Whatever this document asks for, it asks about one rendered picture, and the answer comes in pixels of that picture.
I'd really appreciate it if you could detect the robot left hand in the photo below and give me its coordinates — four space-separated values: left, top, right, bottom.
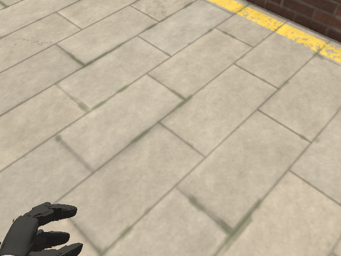
0 202 83 256

